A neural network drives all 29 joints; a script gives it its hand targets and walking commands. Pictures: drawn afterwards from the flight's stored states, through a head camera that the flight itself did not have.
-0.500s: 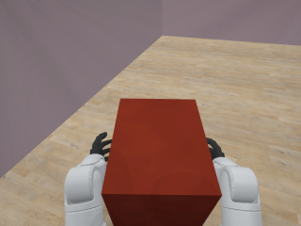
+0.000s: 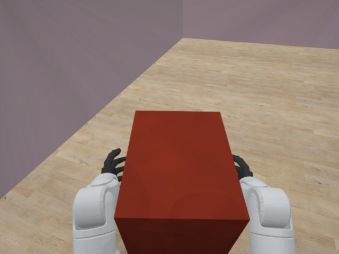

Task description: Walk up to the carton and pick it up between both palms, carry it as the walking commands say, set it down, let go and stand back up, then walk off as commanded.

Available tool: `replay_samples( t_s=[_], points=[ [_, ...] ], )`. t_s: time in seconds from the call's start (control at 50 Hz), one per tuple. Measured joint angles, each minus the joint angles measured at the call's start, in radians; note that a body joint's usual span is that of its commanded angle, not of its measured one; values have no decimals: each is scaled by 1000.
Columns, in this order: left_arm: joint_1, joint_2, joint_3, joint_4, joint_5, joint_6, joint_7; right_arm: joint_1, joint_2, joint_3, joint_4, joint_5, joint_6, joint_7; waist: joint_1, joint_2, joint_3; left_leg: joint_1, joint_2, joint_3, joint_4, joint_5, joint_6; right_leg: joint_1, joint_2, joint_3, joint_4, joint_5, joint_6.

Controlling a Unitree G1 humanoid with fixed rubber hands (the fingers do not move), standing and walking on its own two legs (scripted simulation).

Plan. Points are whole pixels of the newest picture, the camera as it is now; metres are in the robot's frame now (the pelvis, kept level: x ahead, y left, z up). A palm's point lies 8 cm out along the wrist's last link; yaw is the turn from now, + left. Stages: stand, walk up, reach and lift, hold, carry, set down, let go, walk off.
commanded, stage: carry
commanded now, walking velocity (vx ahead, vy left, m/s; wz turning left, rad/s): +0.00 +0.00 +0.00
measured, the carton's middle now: (176, 191) +0.29 +0.01 +0.05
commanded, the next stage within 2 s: hold in 1.06 s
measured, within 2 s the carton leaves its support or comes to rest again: neither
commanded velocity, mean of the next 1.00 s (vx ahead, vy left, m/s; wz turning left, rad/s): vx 0.00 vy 0.00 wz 0.00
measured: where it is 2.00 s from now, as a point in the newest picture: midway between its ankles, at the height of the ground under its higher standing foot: outside the picture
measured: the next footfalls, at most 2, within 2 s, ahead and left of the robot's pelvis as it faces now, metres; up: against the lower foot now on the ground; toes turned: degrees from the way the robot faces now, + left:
none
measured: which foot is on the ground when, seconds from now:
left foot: down 0.00-1.00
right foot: down 0.00-1.00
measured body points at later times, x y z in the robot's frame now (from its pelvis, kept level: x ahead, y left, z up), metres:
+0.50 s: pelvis +0.00 +0.00 +0.00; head -0.03 -0.01 +0.45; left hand +0.29 +0.16 +0.11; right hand +0.29 -0.13 +0.09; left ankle +0.08 +0.07 -0.72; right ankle +0.02 -0.09 -0.72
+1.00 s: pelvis +0.00 +0.00 +0.00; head -0.03 -0.01 +0.45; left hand +0.29 +0.16 +0.11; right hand +0.29 -0.13 +0.08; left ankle +0.08 +0.07 -0.72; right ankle +0.02 -0.09 -0.72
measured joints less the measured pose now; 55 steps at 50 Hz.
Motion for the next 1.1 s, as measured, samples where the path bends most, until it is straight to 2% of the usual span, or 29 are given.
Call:
replay_samples(
  t_s=[0.78,1.08,1.1],
  points=[
    [0,0,0,4,0,-30,-7,-1,0,-1,2,0,-29,0,0,0,11,0,0,-1,0,0,0,0,0,0,0,0,-1],
    [0,0,0,44,0,-72,-9,-1,0,-11,37,0,-66,1,0,0,15,0,0,-1,0,0,0,0,0,0,0,0,-1],
    [-16,-4,11,111,32,-119,-35,-18,4,-43,109,-11,-117,22,0,0,28,16,0,-3,-2,0,-1,17,2,0,-3,0,-2]
  ],
)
